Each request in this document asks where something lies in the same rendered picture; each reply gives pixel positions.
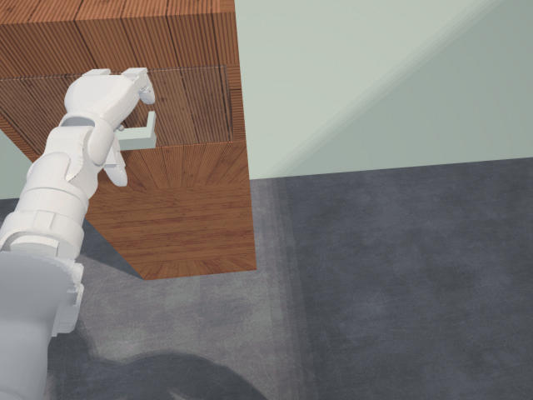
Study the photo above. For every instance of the left robot forearm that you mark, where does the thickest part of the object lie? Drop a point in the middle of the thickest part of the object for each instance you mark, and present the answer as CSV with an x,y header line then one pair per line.
x,y
49,215

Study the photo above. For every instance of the left robot upper arm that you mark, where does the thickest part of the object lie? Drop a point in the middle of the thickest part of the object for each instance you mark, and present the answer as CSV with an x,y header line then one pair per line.
x,y
40,296

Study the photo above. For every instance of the cabinet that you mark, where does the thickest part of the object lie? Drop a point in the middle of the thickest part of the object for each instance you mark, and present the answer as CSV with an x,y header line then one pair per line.
x,y
186,209

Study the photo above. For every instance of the drawer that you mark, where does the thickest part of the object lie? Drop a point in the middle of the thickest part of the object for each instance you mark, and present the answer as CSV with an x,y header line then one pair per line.
x,y
192,105

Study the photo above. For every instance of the left robot hand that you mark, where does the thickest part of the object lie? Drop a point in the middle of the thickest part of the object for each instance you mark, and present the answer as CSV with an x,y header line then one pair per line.
x,y
112,98

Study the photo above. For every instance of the handle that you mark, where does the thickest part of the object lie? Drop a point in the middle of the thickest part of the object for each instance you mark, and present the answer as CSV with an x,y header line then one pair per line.
x,y
138,138

